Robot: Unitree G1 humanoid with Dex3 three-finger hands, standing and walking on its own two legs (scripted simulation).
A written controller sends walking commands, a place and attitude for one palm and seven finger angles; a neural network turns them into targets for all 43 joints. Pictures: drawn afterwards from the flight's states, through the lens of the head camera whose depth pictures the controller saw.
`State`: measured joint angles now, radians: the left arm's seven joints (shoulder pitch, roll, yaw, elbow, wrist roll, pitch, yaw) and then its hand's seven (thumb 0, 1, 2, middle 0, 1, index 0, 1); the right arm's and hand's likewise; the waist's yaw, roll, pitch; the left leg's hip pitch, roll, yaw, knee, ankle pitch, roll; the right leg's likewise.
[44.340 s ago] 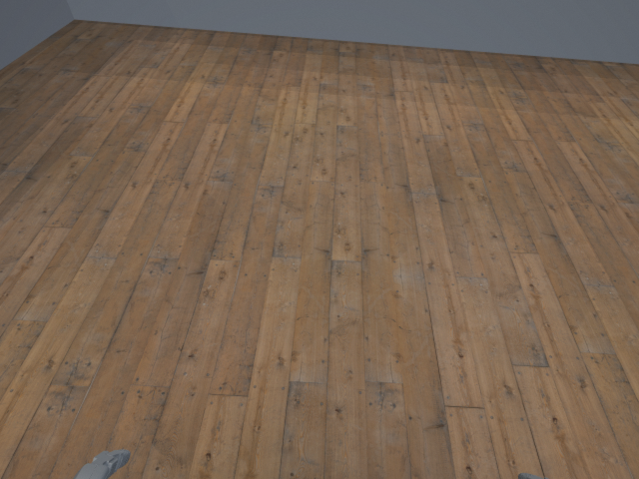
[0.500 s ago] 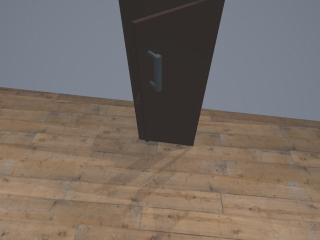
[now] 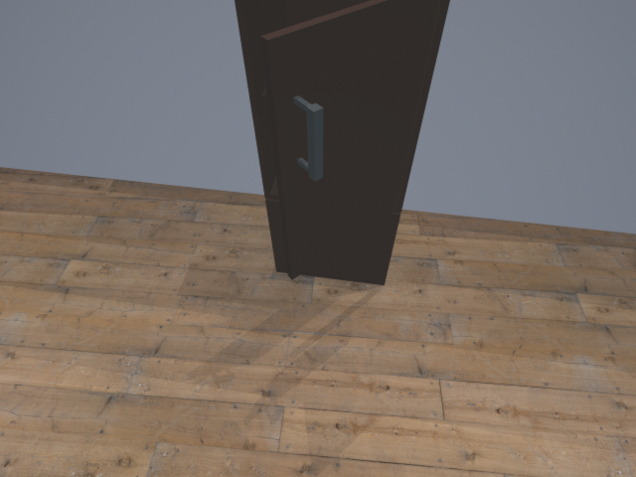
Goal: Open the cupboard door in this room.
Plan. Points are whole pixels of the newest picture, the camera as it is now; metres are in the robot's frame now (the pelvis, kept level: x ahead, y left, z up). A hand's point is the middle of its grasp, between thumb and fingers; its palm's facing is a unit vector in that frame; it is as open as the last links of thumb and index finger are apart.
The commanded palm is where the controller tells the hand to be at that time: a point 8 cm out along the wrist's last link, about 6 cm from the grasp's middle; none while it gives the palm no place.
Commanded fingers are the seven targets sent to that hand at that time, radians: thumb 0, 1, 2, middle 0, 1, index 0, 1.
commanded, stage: look to check the result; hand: left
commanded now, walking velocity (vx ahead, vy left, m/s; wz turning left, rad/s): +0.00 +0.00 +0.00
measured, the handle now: (308, 139) +0.62 +0.05 +0.08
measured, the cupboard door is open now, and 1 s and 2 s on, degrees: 48 48 48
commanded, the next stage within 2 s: walk to a spot facing it in 0.28 s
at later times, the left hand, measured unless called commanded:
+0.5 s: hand out of the picture +0.09 +0.22 -0.16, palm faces -0.01 -0.95 -0.31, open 7.4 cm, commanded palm none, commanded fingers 0.00 0.90 0.90 -0.20 -0.30 -0.20 -0.30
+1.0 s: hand out of the picture +0.09 +0.12 -0.17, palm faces -0.22 -0.94 -0.27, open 7.4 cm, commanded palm none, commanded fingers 0.00 0.90 0.90 -0.20 -0.30 -0.20 -0.30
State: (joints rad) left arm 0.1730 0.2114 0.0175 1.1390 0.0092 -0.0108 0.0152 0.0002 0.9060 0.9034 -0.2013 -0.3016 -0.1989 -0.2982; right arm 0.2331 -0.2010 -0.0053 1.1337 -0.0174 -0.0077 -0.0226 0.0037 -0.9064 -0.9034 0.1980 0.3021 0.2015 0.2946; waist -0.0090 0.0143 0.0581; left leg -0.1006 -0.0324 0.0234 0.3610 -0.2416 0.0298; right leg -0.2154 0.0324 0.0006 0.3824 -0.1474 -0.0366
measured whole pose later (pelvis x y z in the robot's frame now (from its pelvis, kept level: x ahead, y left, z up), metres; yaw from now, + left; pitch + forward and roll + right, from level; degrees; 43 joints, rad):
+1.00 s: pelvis +0.00 -0.07 -0.01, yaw -17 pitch +1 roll +3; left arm 0.22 0.20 0.07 0.95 0.02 0.03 0.01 0.00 0.90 0.90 -0.20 -0.30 -0.20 -0.30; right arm 0.09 -0.21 -0.06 0.95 -0.01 0.06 -0.01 0.01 -0.91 -0.90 0.20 0.30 0.20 0.29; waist 0.03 -0.02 0.17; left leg -0.46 0.03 0.01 1.10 -0.47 -0.06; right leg -0.31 0.07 0.10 0.54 -0.23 -0.08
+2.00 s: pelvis +0.07 -0.09 -0.02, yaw -54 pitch +2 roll +0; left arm 0.15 0.26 0.06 0.89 0.01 0.07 -0.02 0.00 0.90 0.90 -0.20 -0.30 -0.20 -0.30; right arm 0.21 -0.23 -0.03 0.88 -0.02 0.00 -0.02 0.00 -0.91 -0.90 0.20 0.30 0.20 0.29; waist -0.02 -0.04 0.08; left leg -0.34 0.07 0.05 0.59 -0.30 -0.02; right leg -0.43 0.05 0.10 0.82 -0.47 0.02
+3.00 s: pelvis +0.12 -0.42 -0.03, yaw -86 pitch +1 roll +1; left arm 0.09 0.24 0.07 0.90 0.02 -0.05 -0.04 0.00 0.91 0.90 -0.20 -0.30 -0.20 -0.30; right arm 0.38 -0.23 -0.05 1.05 -0.02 0.01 0.01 0.01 -0.91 -0.90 0.20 0.30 0.20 0.29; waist -0.04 0.02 0.07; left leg -0.26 0.14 0.11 0.95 -0.52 -0.05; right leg -0.42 -0.04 -0.09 0.68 -0.25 -0.05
